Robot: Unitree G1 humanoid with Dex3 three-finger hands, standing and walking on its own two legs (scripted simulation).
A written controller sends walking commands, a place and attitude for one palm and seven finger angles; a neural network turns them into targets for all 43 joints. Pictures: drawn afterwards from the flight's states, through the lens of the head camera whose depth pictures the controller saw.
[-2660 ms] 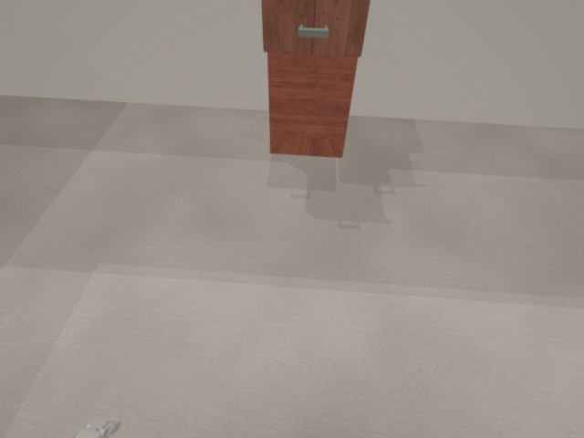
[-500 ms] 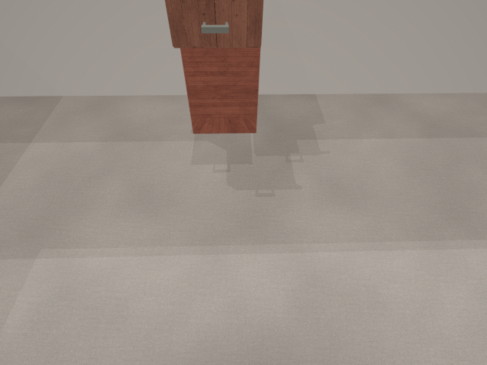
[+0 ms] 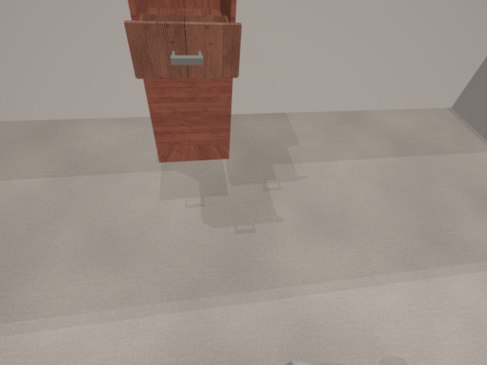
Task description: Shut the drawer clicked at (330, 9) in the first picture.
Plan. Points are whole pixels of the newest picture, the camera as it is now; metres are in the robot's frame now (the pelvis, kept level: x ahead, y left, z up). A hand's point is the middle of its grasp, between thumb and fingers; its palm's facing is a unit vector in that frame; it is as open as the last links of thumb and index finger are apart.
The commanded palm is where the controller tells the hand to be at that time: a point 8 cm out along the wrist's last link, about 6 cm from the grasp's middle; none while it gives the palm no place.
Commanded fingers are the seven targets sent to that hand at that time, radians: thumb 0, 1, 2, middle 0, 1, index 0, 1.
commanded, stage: walk to a spot facing it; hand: left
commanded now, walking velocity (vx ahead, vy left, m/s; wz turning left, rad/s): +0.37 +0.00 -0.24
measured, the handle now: (186, 56) +0.99 +0.27 +0.02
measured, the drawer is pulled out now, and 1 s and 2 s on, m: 0.30 0.30 0.30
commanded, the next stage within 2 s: turn to face it in 0.78 s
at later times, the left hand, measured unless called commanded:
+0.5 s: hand (211, 269) +0.35 +0.09 -0.17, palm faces -0.20 -0.97 -0.13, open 7.4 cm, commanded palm none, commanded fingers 0.00 0.90 0.90 -0.20 -0.30 -0.20 -0.30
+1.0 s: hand (187, 255) +0.39 +0.16 -0.20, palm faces -0.03 -0.99 -0.13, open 7.4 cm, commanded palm none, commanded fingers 0.00 0.90 0.90 -0.20 -0.30 -0.20 -0.30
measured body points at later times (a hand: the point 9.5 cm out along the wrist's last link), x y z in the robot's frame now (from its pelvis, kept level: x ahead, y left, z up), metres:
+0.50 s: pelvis +0.21 -0.04 -0.01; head +0.25 -0.04 +0.44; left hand +0.36 +0.15 -0.16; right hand +0.02 -0.19 -0.14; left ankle +0.06 +0.06 -0.72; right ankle +0.27 -0.14 -0.74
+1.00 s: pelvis +0.42 -0.01 -0.01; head +0.44 +0.02 +0.44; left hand +0.40 +0.21 -0.18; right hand +0.49 -0.27 -0.13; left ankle +0.50 +0.06 -0.73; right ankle +0.30 -0.13 -0.66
